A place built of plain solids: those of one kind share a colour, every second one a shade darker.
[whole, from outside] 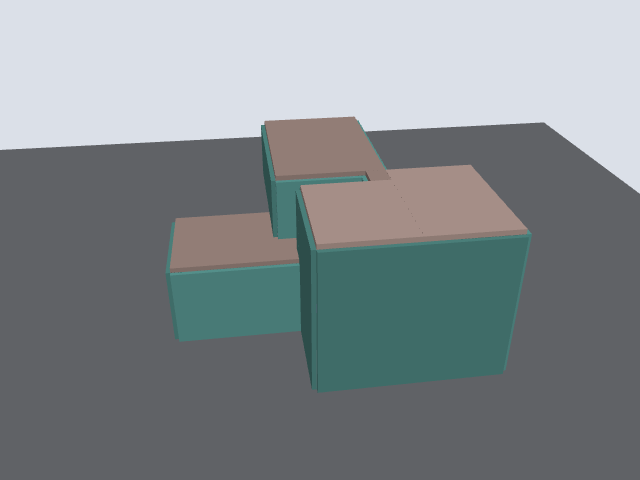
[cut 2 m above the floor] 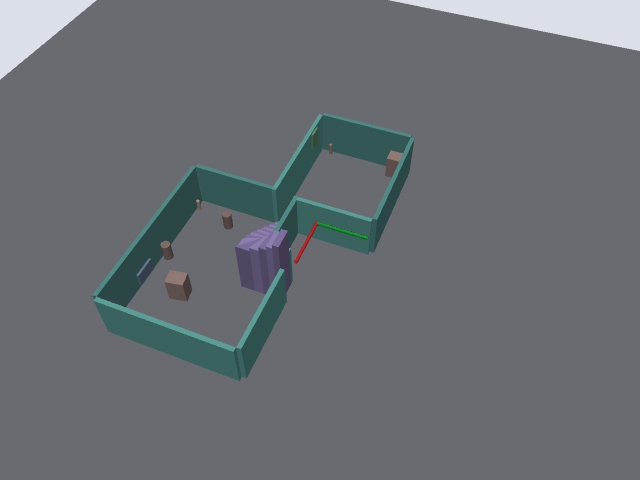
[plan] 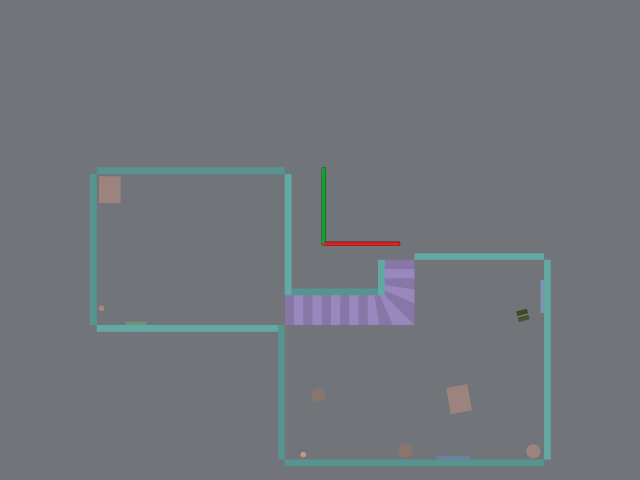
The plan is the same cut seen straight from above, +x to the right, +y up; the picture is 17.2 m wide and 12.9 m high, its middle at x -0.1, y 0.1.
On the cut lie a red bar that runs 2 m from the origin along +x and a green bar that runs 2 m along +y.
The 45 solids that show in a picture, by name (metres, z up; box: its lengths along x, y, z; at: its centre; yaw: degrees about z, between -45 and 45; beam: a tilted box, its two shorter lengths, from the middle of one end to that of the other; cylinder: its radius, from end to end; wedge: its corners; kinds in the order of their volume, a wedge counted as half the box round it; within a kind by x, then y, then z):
{
 "wall_1": {"box": [0.18, 4.06, 3.2], "at": [-6.19, -0.16, 1.55]},
 "wall_2": {"box": [5.05, 0.18, 3.2], "at": [-3.57, -2.27, 1.55]},
 "wall_3": {"box": [5.05, 0.18, 3.2], "at": [-3.57, 1.96, 1.55]},
 "wall_4": {"box": [0.18, 6.41, 2.5], "at": [-1.99, 2.77, 4.62]},
 "wall_5": {"box": [0.18, 3.61, 5.92], "at": [-1.14, -3.99, 2.91]},
 "wall_6": {"box": [0.18, 0.8, 2.72], "at": [-1.14, -1.78, 4.51]},
 "wall_7": {"box": [0.18, 3.26, 3.2], "at": [-0.96, 0.24, 1.55]},
 "wall_8": {"box": [3.54, 0.18, 2.5], "at": [-0.13, -0.52, 4.62]},
 "wall_9": {"box": [2.69, 0.18, 5.92], "at": [0.3, -1.29, 2.91]},
 "wall_10": {"box": [0.18, 0.95, 5.92], "at": [1.55, -0.91, 2.91]},
 "wall_11": {"box": [6.97, 0.18, 5.92], "at": [2.44, -5.89, 2.91]},
 "wall_12": {"box": [0.18, 6.41, 2.5], "at": [2.53, 2.77, 4.62]},
 "wall_13": {"box": [3.48, 0.18, 5.92], "at": [4.18, -0.34, 2.91]},
 "wall_14": {"box": [0.18, 5.37, 5.92], "at": [6.01, -3.12, 2.91]},
 "roof_1": {"box": [5.05, 4.06, 0.19], "at": [-3.57, -0.16, 3.25]},
 "roof_2": {"box": [4.34, 6.41, 0.2], "at": [0.27, 2.77, 5.97]},
 "roof_3": {"box": [3.49, 4.41, 0.2], "at": [0.7, -3.59, 5.97]},
 "roof_4": {"box": [0.8, 0.95, 0.2], "at": [2.04, -0.91, 5.97]},
 "roof_5": {"box": [3.48, 5.37, 0.2], "at": [4.18, -3.12, 5.97]},
 "tread_1": {"wedge": [[-1.04, -2.18, -0.05], [-1.04, -2.18, 0.19], [-1.04, -1.38, -0.05], [-1.04, -1.38, 0.19], [-0.8, -1.38, -0.05], [-0.8, -1.38, 0.18], [-0.79, -2.18, -0.05], [-0.79, -2.18, 0.19]]},
 "tread_2": {"wedge": [[-0.8, -2.18, -0.05], [-0.8, -2.18, 0.37], [-0.8, -1.38, -0.05], [-0.8, -1.38, 0.37], [-0.55, -2.18, -0.05], [-0.55, -2.18, 0.37], [-0.54, -1.38, -0.05], [-0.54, -1.38, 0.37]]},
 "tread_3": {"wedge": [[-0.55, -2.18, -0.05], [-0.55, -2.18, 0.56], [-0.55, -1.38, -0.05], [-0.55, -1.38, 0.56], [-0.3, -2.18, -0.05], [-0.3, -2.18, 0.56], [-0.3, -1.38, -0.05], [-0.3, -1.38, 0.56]]},
 "tread_4": {"wedge": [[-0.3, -2.18, -0.05], [-0.3, -2.18, 0.75], [-0.3, -1.38, -0.05], [-0.3, -1.38, 0.75], [-0.05, -2.18, -0.05], [-0.05, -2.18, 0.75], [-0.05, -1.38, -0.05], [-0.05, -1.38, 0.75]]},
 "tread_5": {"wedge": [[-0.06, -2.18, -0.05], [-0.06, -2.18, 0.93], [-0.06, -1.38, -0.05], [-0.06, -1.38, 0.94], [0.2, -2.18, -0.05], [0.2, -2.18, 0.93], [0.2, -1.38, -0.05], [0.2, -1.38, 0.93]]},
 "tread_6": {"wedge": [[0.19, -2.18, -0.05], [0.19, -2.18, 1.12], [0.19, -1.38, -0.05], [0.19, -1.38, 1.12], [0.44, -2.18, -0.05], [0.44, -2.18, 1.12], [0.45, -1.38, -0.05], [0.45, -1.38, 1.12]]},
 "tread_7": {"wedge": [[0.44, -2.18, -0.05], [0.44, -2.18, 1.31], [0.44, -1.38, -0.05], [0.44, -1.38, 1.31], [0.69, -2.18, -0.05], [0.69, -2.18, 1.31], [0.69, -1.38, -0.05], [0.69, -1.38, 1.31]]},
 "tread_8": {"wedge": [[0.69, -2.18, -0.05], [0.69, -2.18, 1.5], [0.69, -1.38, -0.05], [0.69, -1.38, 1.5], [0.94, -2.18, -0.05], [0.94, -2.18, 1.5], [0.94, -1.38, -0.05], [0.94, -1.38, 1.5]]},
 "tread_9": {"wedge": [[0.93, -2.18, -0.05], [0.93, -2.18, 1.68], [0.93, -1.38, -0.05], [0.93, -1.38, 1.68], [1.18, -2.18, -0.05], [1.18, -2.18, 1.68], [1.18, -1.38, -0.05], [1.18, -1.38, 1.68]]},
 "tread_10": {"wedge": [[1.18, -2.18, -0.05], [1.18, -2.18, 1.87], [1.18, -1.38, -0.05], [1.18, -1.38, 1.87], [1.37, -1.38, -0.05], [1.37, -1.38, 1.87], [1.49, -2.18, -0.05], [1.49, -2.18, 1.87]]},
 "tread_11": {"wedge": [[1.37, -1.38, -0.05], [1.37, -1.38, 2.06], [1.49, -2.18, -0.05], [1.49, -2.18, 2.06], [1.51, -1.38, -0.05], [1.51, -1.38, 2.06], [1.86, -2.18, -0.05], [1.86, -2.18, 2.06]]},
 "tread_12": {"wedge": [[1.51, -1.38, -0.05], [1.51, -1.38, 2.25], [1.64, -1.38, -0.05], [1.64, -1.38, 2.25], [1.86, -2.18, -0.05], [1.86, -2.18, 2.25], [2.44, -2.18, -0.05], [2.44, -2.18, 2.25]]},
 "tread_13": {"wedge": [[1.64, -1.38, -0.05], [1.64, -1.38, 2.43], [1.64, -1.25, -0.05], [1.64, -1.25, 2.43], [2.44, -2.18, -0.05], [2.44, -2.18, 2.43], [2.44, -1.6, -0.05], [2.44, -1.6, 2.43]]},
 "tread_14": {"wedge": [[1.64, -1.26, -0.05], [1.64, -1.26, 2.62], [1.64, -1.11, -0.05], [1.64, -1.11, 2.62], [2.44, -1.6, -0.05], [2.44, -1.6, 2.62], [2.44, -1.23, -0.05], [2.44, -1.23, 2.62]]},
 "tread_15": {"wedge": [[1.64, -1.11, -0.05], [1.64, -1.11, 2.81], [1.64, -0.93, -0.05], [1.64, -0.93, 2.8], [2.44, -1.23, -0.05], [2.44, -1.23, 2.81], [2.44, -0.92, -0.05], [2.44, -0.92, 2.8]]},
 "tread_16": {"wedge": [[1.64, -0.93, -0.05], [1.64, -0.93, 2.99], [1.64, -0.68, -0.05], [1.64, -0.68, 2.99], [2.44, -0.92, -0.05], [2.44, -0.92, 2.99], [2.44, -0.68, -0.05], [2.44, -0.68, 2.99]]},
 "tread_17": {"wedge": [[1.64, -0.68, -0.05], [1.64, -0.68, 3.18], [1.64, -0.43, -0.05], [1.64, -0.43, 3.18], [2.44, -0.68, -0.05], [2.44, -0.68, 3.18], [2.44, -0.43, -0.05], [2.44, -0.43, 3.18]]},
 "bin_1": {"box": [0.58, 0.72, 1.11], "at": [-5.75, 1.46, 0.51]},
 "bin_2": {"cylinder": 0.19, "from": [-0.15, -4.07, 0.0], "to": [-0.15, -4.07, 0.75]},
 "bin_3": {"cylinder": 0.19, "from": [2.2, -5.57, 0.0], "to": [2.2, -5.57, 0.75]},
 "bin_4": {"box": [0.58, 0.72, 1.11], "at": [3.64, -4.18, 0.51], "yaw": 9.9},
 "bin_5": {"cylinder": 0.19, "from": [5.63, -5.58, 0.0], "to": [5.63, -5.58, 0.75]},
 "radiator_1": {"box": [0.9, 0.1, 0.6], "at": [3.47, -5.75, 0.45]},
 "radiator_2": {"box": [0.1, 0.9, 0.7], "at": [5.87, -1.42, 0.5]},
 "sign_1": {"wedge": [[5.17, -1.82, 0.0], [5.2, -1.95, 0.62], [5.21, -1.98, 0.62], [5.25, -2.11, 0.0], [5.46, -1.74, 0.0], [5.49, -1.87, 0.62], [5.5, -1.9, 0.62], [5.54, -2.03, 0.0]]},
 "cabinet_1": {"box": [0.57, 0.09, 0.8], "at": [-5.04, -2.14, 1.51]}
}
